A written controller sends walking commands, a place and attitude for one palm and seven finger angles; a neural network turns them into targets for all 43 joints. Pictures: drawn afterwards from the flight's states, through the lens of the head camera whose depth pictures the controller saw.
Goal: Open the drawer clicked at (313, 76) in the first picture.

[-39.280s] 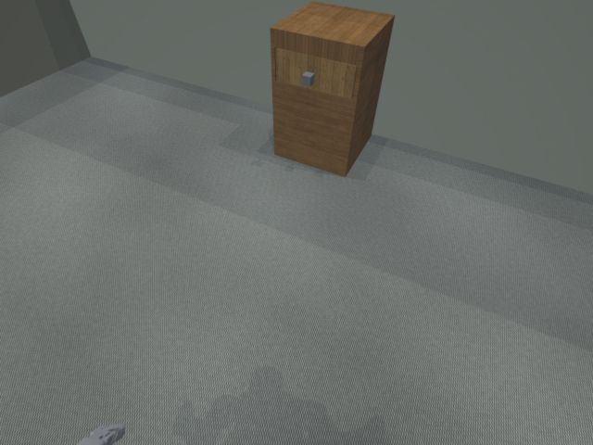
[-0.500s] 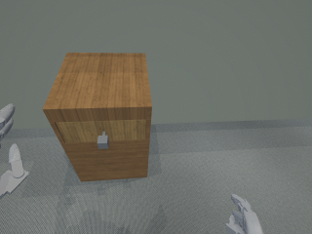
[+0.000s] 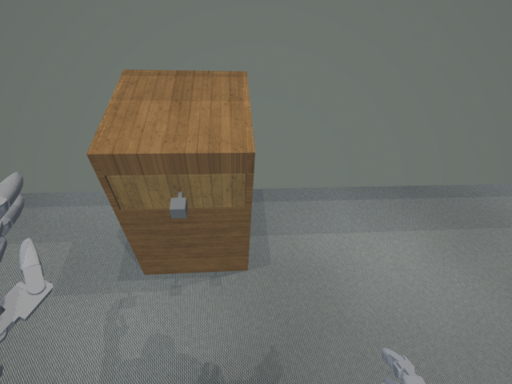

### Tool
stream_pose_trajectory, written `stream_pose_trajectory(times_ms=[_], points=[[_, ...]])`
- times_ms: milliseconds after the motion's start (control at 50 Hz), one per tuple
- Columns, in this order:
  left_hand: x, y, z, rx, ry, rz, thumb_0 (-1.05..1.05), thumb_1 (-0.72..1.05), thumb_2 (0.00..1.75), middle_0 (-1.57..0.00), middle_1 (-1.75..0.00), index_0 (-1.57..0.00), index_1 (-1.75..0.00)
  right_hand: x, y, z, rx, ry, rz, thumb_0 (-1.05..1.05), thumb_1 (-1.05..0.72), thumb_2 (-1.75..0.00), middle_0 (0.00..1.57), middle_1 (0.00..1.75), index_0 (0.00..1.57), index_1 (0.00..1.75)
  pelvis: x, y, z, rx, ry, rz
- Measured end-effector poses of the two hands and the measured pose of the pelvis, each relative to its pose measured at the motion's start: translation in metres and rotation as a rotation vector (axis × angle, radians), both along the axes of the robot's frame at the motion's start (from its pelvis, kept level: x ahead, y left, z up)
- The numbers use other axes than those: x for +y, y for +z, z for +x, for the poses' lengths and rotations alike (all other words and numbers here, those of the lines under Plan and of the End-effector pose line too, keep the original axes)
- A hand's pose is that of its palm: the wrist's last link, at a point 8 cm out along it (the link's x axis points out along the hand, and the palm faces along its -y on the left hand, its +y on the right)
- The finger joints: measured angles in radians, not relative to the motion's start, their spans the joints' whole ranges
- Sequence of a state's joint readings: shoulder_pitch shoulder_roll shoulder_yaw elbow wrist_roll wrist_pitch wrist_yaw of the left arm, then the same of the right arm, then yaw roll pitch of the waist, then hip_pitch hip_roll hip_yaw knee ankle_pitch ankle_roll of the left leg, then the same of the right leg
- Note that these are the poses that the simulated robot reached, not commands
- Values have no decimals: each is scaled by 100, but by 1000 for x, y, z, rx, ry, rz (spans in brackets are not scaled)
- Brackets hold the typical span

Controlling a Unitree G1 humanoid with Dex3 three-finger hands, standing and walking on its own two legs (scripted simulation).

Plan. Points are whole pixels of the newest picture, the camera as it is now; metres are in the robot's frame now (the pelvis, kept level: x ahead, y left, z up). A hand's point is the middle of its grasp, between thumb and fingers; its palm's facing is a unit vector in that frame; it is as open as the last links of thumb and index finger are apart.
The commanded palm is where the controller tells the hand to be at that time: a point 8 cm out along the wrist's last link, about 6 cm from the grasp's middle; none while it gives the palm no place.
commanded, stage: step back with the hand held close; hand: left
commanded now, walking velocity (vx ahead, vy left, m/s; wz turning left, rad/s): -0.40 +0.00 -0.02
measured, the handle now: (179, 202) +0.64 +0.23 -0.24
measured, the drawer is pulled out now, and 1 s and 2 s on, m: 0.00 0.00 0.00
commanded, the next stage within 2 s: stop stepping back and stand still in 0.22 s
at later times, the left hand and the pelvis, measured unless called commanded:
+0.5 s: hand out of the picture +0.10 +0.17 +0.17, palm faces +0.22 -0.84 -0.50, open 7.4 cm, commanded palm +0.04 +0.22 +0.18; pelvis -0.12 -0.04 +0.01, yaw -7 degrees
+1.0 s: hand out of the picture +0.04 +0.22 +0.16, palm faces +0.29 -0.84 -0.45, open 7.4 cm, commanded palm +0.00 +0.27 +0.18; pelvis -0.15 +0.00 +0.01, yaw -4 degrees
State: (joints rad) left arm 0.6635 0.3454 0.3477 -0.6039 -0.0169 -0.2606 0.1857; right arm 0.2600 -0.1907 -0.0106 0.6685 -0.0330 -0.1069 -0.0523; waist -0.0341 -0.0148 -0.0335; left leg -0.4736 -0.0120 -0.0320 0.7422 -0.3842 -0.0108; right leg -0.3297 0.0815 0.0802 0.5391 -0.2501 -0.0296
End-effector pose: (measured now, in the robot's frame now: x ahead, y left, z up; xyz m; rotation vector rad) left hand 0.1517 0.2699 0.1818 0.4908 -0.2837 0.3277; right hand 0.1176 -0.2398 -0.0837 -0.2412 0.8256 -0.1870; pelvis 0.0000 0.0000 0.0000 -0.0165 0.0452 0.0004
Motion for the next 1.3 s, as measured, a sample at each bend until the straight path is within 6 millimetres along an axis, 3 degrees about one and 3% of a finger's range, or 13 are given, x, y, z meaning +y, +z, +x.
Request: stream_pose_trajectory(times_ms=[160, 260, 360, 420, 560, 640, 720, 820, 1000, 1160, 1300], points=[[10, -5, -18, 36, -64, 31, 2, 89, 90, -21, -31, -21, -30, 12, 19, 8, -113, 30, -1, 2, -90, -90, 20, 30, 20, 30, 5, -1, -33, -7, -41, 23], [-11, 5, -37, 24, -98, 13, 2, 89, 90, -21, -31, -21, -30, 18, 28, -5, -200, 60, 37, 1, -90, -90, 20, 30, 20, 30, -4, 2, -60, -7, -85, 2], [-42, 10, -57, 2, -150, 62, 2, 89, 90, -21, -31, -20, -30, 4, 14, -38, -205, 60, 84, 1, -90, -90, 20, 30, 21, 30, -22, -7, -91, 4, -109, 14], [-56, 8, -71, 49, -159, 83, 2, 89, 90, -21, -31, -21, -30, -12, 2, -68, -135, 30, 105, 1, -90, -90, 20, 30, 21, 30, -33, -5, -110, -7, -95, -2], [-62, 6, -95, 153, -91, 53, 1, 88, 90, -21, -31, -21, -30, -60, 6, -146, 34, -121, 51, 2, -90, -90, 20, 30, 21, 30, -47, 16, -120, 26, -116, 76], [-63, 6, -96, 146, -81, 44, 2, 88, 90, -21, -31, -21, -30, -80, 9, -166, 50, -153, -6, 2, -90, -90, 20, 30, 20, 30, -47, 19, -125, 30, -96, 75], [-62, 10, -100, 112, -103, 49, 2, 88, 90, -21, -31, -21, -30, -85, 16, -164, 29, -148, -35, 2, -90, -90, 19, 30, 20, 30, -42, 18, -131, 24, -83, 65], [-49, 12, -113, 83, -141, 87, 2, 89, 90, -21, -31, -21, -30, -69, 21, -145, -60, -128, -28, 2, -91, -90, 19, 30, 20, 30, -30, 9, -141, -5, -71, 20], [-8, 1, -143, 70, -61, 19, 2, 89, 90, -21, -31, -21, -30, -2, 31, -122, -160, -25, 34, 1, -90, -90, 19, 30, 20, 30, -4, 8, -153, -40, -75, -5], [15, -4, -151, 36, -22, -52, 2, 89, 90, -21, -31, -21, -30, 40, 26, -131, -144, 29, 64, 1, -90, -90, 20, 30, 21, 30, 15, 7, -164, -59, -75, -8], [22, -5, -144, 32, -61, -59, 2, 89, 90, -20, -31, -20, -30, 46, 23, -150, -101, 6, 60, 2, -90, -90, 20, 30, 21, 30, 25, 8, -168, -58, -82, -13]])
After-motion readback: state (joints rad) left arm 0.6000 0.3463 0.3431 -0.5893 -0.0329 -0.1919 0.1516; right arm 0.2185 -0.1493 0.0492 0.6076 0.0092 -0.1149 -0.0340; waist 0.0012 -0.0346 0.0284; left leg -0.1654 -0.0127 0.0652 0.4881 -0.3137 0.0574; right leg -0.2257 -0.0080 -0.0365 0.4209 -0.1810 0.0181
